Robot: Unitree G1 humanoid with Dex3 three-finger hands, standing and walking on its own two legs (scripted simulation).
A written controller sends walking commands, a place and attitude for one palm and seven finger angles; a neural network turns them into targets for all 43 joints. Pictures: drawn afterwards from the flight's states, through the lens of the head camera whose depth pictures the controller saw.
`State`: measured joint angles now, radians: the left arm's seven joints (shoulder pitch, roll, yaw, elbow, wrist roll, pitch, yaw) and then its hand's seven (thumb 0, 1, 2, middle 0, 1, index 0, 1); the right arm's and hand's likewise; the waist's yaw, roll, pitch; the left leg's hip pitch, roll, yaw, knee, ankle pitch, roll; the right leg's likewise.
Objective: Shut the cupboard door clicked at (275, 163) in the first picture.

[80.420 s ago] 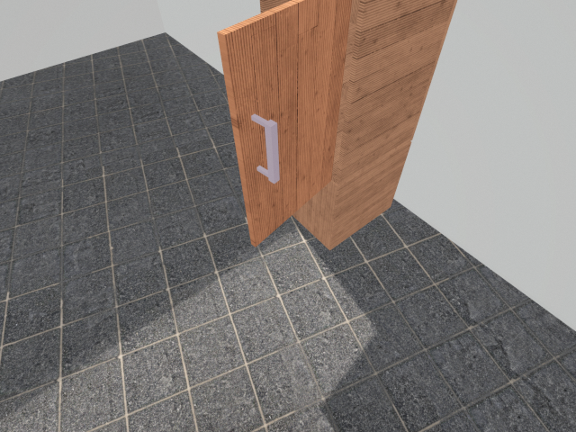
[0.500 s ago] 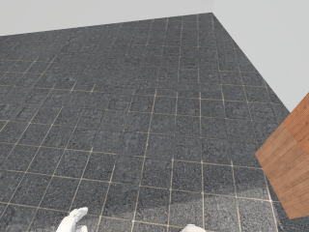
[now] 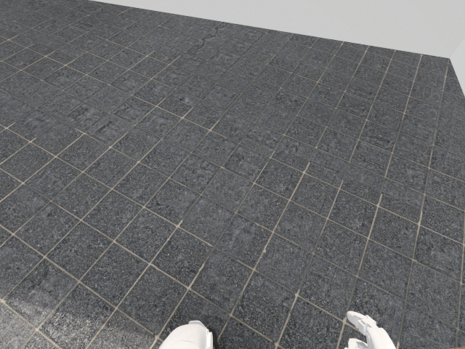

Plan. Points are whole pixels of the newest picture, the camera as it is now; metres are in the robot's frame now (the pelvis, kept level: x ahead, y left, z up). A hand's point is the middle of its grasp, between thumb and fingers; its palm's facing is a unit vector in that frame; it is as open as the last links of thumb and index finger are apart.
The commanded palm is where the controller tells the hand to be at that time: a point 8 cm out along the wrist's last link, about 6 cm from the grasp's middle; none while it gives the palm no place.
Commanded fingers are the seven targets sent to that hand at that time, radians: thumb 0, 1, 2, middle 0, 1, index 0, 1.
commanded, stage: turn to face it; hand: left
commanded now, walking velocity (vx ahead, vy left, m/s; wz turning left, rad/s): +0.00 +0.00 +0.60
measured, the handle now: out of the picture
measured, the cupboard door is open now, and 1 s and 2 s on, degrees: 2 2 2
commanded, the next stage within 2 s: none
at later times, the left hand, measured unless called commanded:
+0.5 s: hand (154, 314) +0.19 +0.17 -0.15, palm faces -0.10 -0.98 -0.18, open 7.4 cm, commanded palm none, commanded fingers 0.00 0.90 0.90 -0.20 -0.30 -0.20 -0.30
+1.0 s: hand (150, 246) +0.32 +0.21 -0.15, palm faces -0.35 -0.91 -0.20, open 7.4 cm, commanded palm none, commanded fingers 0.00 0.90 0.90 -0.20 -0.30 -0.20 -0.30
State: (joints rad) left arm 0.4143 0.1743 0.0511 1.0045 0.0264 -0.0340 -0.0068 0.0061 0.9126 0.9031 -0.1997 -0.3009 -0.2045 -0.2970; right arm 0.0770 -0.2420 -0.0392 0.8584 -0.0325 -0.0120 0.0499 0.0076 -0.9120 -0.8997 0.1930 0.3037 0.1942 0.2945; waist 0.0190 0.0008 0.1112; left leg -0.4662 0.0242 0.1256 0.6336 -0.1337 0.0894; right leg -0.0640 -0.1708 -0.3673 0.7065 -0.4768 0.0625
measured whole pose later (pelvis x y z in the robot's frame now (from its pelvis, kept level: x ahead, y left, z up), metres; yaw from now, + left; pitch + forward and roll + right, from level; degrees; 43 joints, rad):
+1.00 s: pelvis +0.15 +0.04 +0.03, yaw -24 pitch +1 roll -3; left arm 0.16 0.29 0.10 0.90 0.02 0.08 -0.03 0.01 0.91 0.90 -0.20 -0.30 -0.20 -0.30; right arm 0.19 -0.17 0.00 0.88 -0.03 0.00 -0.04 0.01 -0.91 -0.90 0.20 0.30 0.20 0.30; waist 0.01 -0.04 0.09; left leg -0.27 0.09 0.10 0.55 -0.29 0.02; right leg -0.47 0.01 0.00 1.11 -0.50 0.05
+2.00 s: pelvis +0.17 +0.05 +0.03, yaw -60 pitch +0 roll -3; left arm 0.15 0.28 0.10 0.90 0.02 0.09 -0.05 0.01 0.91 0.90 -0.19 -0.30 -0.20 -0.30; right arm 0.23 -0.19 -0.02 0.89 -0.03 0.01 -0.03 0.01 -0.90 -0.90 0.20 0.30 0.20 0.30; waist 0.00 0.00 0.09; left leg -0.21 0.14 0.21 0.52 -0.30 0.01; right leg -0.43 -0.04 -0.04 0.92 -0.43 0.06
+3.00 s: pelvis +0.16 +0.05 +0.01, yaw -91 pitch +0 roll -1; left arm 0.13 0.21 0.05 0.91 0.02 0.03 -0.02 0.01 0.91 0.90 -0.20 -0.30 -0.20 -0.30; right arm 0.26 -0.25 -0.05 0.97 -0.02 0.06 -0.02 0.01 -0.91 -0.90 0.20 0.30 0.20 0.30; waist -0.03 0.07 0.07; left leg -0.37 0.13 0.12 0.85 -0.51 -0.05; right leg -0.26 0.00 -0.04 0.59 -0.34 -0.01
